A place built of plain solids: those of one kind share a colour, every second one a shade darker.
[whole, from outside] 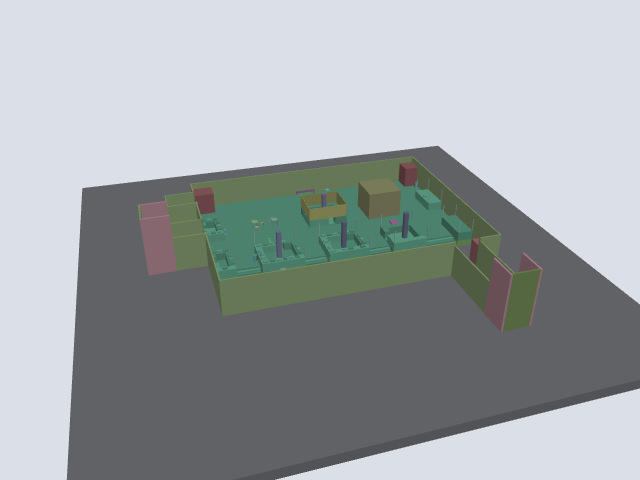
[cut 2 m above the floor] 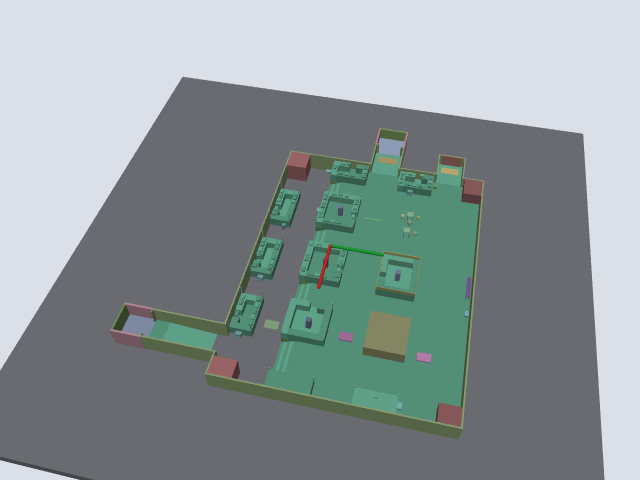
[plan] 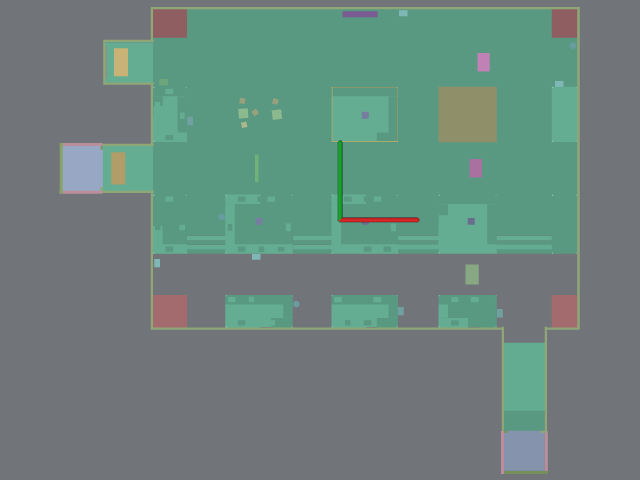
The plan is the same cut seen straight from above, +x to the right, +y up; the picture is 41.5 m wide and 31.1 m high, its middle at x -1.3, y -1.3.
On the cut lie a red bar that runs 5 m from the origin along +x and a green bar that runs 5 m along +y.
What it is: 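Deck; 4 x 3 bays of 6.9 m, ceiling 3.8 m; aisles mid-bay 2.5 to 3.6 m broad; islands of stalls round the columns; counters 0.9 m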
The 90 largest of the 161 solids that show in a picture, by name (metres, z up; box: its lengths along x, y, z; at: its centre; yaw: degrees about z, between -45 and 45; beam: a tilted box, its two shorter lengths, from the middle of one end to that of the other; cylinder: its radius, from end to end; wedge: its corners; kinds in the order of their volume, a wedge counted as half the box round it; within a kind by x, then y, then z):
{
 "piece_1": {"box": [3.26, 2.9, 0.81], "at": [-13.74, 3.34, 0.35]},
 "piece_2": {"box": [3.08, 2.61, 0.81], "at": [-13.65, 10.21, 0.35]},
 "piece_3": {"box": [0.62, 1.18, 0.95], "at": [-11.8, -0.99, 1.18]},
 "piece_4": {"box": [0.62, 1.02, 0.95], "at": [-11.8, 6.17, 1.18]},
 "piece_5": {"box": [2.19, 0.62, 0.95], "at": [-11.02, -1.89, 1.18]},
 "piece_6": {"box": [2.15, 3.8, 0.17], "at": [-11.02, -0.28, 0.79]},
 "piece_7": {"box": [2.19, 0.62, 0.95], "at": [-11.02, 1.33, 1.18]},
 "piece_8": {"box": [2.19, 0.62, 0.95], "at": [-11.02, 5.35, 1.18]},
 "piece_9": {"box": [2.15, 3.54, 0.17], "at": [-11.02, 6.83, 0.79]},
 "piece_10": {"box": [2.19, 0.62, 0.95], "at": [-11.02, 8.31, 1.18]},
 "piece_11": {"box": [0.62, 2.6, 0.95], "at": [-10.23, -0.28, 1.18]},
 "piece_12": {"box": [0.62, 2.34, 0.95], "at": [-10.23, 6.83, 1.18]},
 "piece_13": {"box": [2.48, 0.29, 0.81], "at": [-8.68, -0.89, 0.35]},
 "piece_14": {"box": [0.62, 2.6, 0.95], "at": [-7.13, -0.28, 1.18]},
 "piece_15": {"box": [2.28, 0.62, 0.95], "at": [-6.3, -6.66, 0.42]},
 "piece_16": {"box": [2.28, 0.62, 0.95], "at": [-6.3, 1.33, 1.18]},
 "piece_17": {"box": [4.34, 2.06, 0.17], "at": [-5.25, -5.91, 0.04]},
 "piece_18": {"box": [4.38, 0.62, 0.95], "at": [-5.25, -5.17, 0.42]},
 "piece_19": {"box": [4.38, 0.62, 0.95], "at": [-5.25, -1.89, 1.18]},
 "piece_20": {"box": [4.34, 3.8, 0.17], "at": [-5.25, -0.28, 0.79]},
 "piece_21": {"box": [1.4, 0.62, 0.95], "at": [-3.76, -6.66, 0.42]},
 "piece_22": {"box": [1.4, 0.62, 0.95], "at": [-3.76, 1.33, 1.18]},
 "piece_23": {"box": [0.62, 2.6, 0.95], "at": [-3.37, -0.28, 1.18]},
 "piece_24": {"box": [2.5, 0.29, 0.81], "at": [-1.81, -0.89, 0.35]},
 "piece_25": {"box": [0.62, 2.6, 0.95], "at": [-0.25, -0.28, 1.18]},
 "piece_26": {"box": [0.62, 2.34, 0.95], "at": [-0.25, 6.83, 1.18]},
 "piece_27": {"box": [2.24, 0.62, 0.95], "at": [0.56, -6.66, 0.42]},
 "piece_28": {"box": [2.24, 0.62, 0.95], "at": [0.56, 1.33, 1.18]},
 "piece_29": {"box": [2.24, 0.62, 0.95], "at": [0.56, 5.35, 1.18]},
 "piece_30": {"box": [4.27, 2.06, 0.17], "at": [1.6, -5.91, 0.04]},
 "piece_31": {"box": [4.31, 0.62, 0.95], "at": [1.6, -5.17, 0.42]},
 "piece_32": {"box": [4.31, 0.62, 0.95], "at": [1.6, -1.89, 1.18]},
 "piece_33": {"box": [4.27, 3.8, 0.17], "at": [1.6, -0.28, 0.79]},
 "piece_34": {"box": [4.27, 3.54, 0.17], "at": [1.6, 6.83, 0.79]},
 "piece_35": {"box": [4.31, 0.62, 0.95], "at": [1.6, 8.31, 1.18]},
 "piece_36": {"box": [27.49, 14.39, 0.81], "at": [1.63, 6.45, 0.35]},
 "piece_37": {"box": [1.37, 0.62, 0.95], "at": [3.07, -6.66, 0.42]},
 "piece_38": {"box": [1.37, 0.62, 0.95], "at": [3.07, 1.33, 1.18]},
 "piece_39": {"box": [1.37, 0.62, 0.95], "at": [3.07, 5.35, 1.18]},
 "piece_40": {"box": [0.62, 2.6, 0.95], "at": [3.44, -0.28, 1.18]},
 "piece_41": {"box": [0.62, 2.34, 0.95], "at": [3.44, 6.83, 1.18]},
 "piece_42": {"box": [2.63, 0.29, 0.81], "at": [5.07, -0.89, 0.35]},
 "piece_43": {"box": [0.62, 1.18, 0.95], "at": [6.69, -0.99, 1.18]},
 "piece_44": {"box": [1.91, 0.62, 0.95], "at": [7.33, -6.66, 0.42]},
 "piece_45": {"box": [3.73, 2.06, 0.17], "at": [8.27, -5.91, 0.04]},
 "piece_46": {"box": [3.77, 0.62, 0.95], "at": [8.27, -5.17, 0.42]},
 "piece_47": {"box": [3.77, 0.62, 0.95], "at": [8.27, -1.89, 1.18]},
 "piece_48": {"box": [3.73, 3.8, 0.17], "at": [8.27, -0.28, 0.79]},
 "piece_49": {"box": [3.77, 0.62, 0.95], "at": [8.27, 1.33, 1.18]},
 "piece_50": {"box": [1.17, 0.62, 0.95], "at": [9.57, -6.66, 0.42]},
 "piece_51": {"box": [0.62, 2.6, 0.95], "at": [9.84, -0.28, 1.18]},
 "piece_52": {"wedge": [[10.61, -12.36, -0.05], [10.61, -12.36, 0.43], [10.61, -7.96, -0.05], [10.61, -7.96, 0.0], [13.26, -12.36, -0.05], [13.26, -12.36, 0.43], [13.26, -7.96, -0.05], [13.26, -7.96, 0.0]]},
 "piece_53": {"box": [2.63, 1.3, 0.48], "at": [11.94, -13.01, 0.19]},
 "piece_54": {"box": [3.57, 0.29, 0.5], "at": [11.94, -1.47, 0.2]},
 "piece_55": {"box": [3.57, 0.29, 0.65], "at": [11.94, -1.18, 0.28]},
 "piece_56": {"box": [3.57, 0.29, 0.81], "at": [11.94, -0.89, 0.35]},
 "piece_57": {"box": [1.65, 3.84, 0.95], "at": [14.55, -0.28, 1.18]},
 "piece_58": {"box": [1.65, 3.58, 0.95], "at": [14.55, 6.83, 1.18]},
 "wall_1": {"box": [0.15, 2.91, 3.81], "at": [-15.27, 10.21, 1.85]},
 "wall_2": {"box": [3.45, 0.15, 3.81], "at": [-13.8, 1.82, 1.85]},
 "wall_3": {"box": [3.45, 0.15, 3.81], "at": [-13.8, 4.87, 1.85]},
 "wall_4": {"box": [3.27, 0.15, 3.81], "at": [-13.71, 8.84, 1.85]},
 "wall_5": {"box": [3.27, 0.15, 3.81], "at": [-13.71, 11.6, 1.85]},
 "wall_6": {"box": [0.15, 9.01, 3.88], "at": [-12.19, -2.61, 1.89]},
 "wall_7": {"box": [0.15, 4.12, 3.88], "at": [-12.19, 6.85, 1.89]},
 "wall_8": {"box": [0.15, 2.28, 3.88], "at": [-12.19, 12.66, 1.89]},
 "wall_9": {"box": [22.89, 0.15, 3.88], "at": [-0.82, -7.04, 1.89]},
 "wall_10": {"box": [27.79, 0.15, 3.88], "at": [1.63, 13.73, 1.89]},
 "wall_11": {"box": [0.15, 6.88, 3.48], "at": [10.55, -10.37, 1.69]},
 "wall_12": {"box": [0.15, 6.88, 3.48], "at": [13.33, -10.37, 1.69]},
 "wall_13": {"box": [2.27, 0.15, 3.88], "at": [14.39, -7.04, 1.89]},
 "wall_14": {"box": [0.15, 20.92, 3.88], "at": [15.45, 3.34, 1.89]},
 "core_1": {"box": [3.77, 3.58, 3.88], "at": [8.27, 6.83, 1.89]},
 "store_1": {"box": [2.19, 2.1, 2.45], "at": [-11.02, -5.91, 1.18]},
 "store_2": {"box": [2.19, 1.85, 2.45], "at": [-11.02, 12.73, 1.93]},
 "store_3": {"box": [1.65, 2.1, 2.45], "at": [14.55, -5.91, 1.18]},
 "store_4": {"box": [1.65, 1.85, 2.45], "at": [14.55, 12.73, 1.93]},
 "wing_1": {"box": [2.78, 0.2, 6.3], "at": [-16.78, 1.79, 3.1]},
 "wing_2": {"box": [2.78, 0.2, 6.3], "at": [-16.78, 4.89, 3.1]},
 "wing_3": {"box": [0.2, 2.78, 5.98], "at": [10.52, -15.07, 2.94]},
 "wing_4": {"box": [0.2, 2.78, 5.98], "at": [13.35, -15.07, 2.94]},
 "street_1": {"box": [2.6, 2.9, 0.81], "at": [-16.67, 3.34, 0.35]},
 "street_2": {"box": [2.63, 2.6, 0.48], "at": [11.94, -14.96, 0.19]},
 "opp_1": {"box": [0.2, 3.3, 6.3], "at": [-18.07, 3.34, 3.1]},
 "opp_2": {"box": [3.03, 0.2, 5.98], "at": [11.94, -16.36, 2.94]},
 "column_1": {"box": [0.45, 0.45, 3.88], "at": [-5.24, -0.09, 1.89]},
 "column_2": {"box": [0.45, 0.45, 3.88], "at": [1.63, -0.09, 1.89]},
 "column_3": {"box": [0.45, 0.45, 3.88], "at": [1.63, 6.78, 1.89]},
 "column_4": {"box": [0.45, 0.45, 3.88], "at": [8.5, -0.09, 1.89]},
 "plinth_1": {"box": [1.65, 1.45, 0.81], "at": [14.55, -1.47, 0.35]}
}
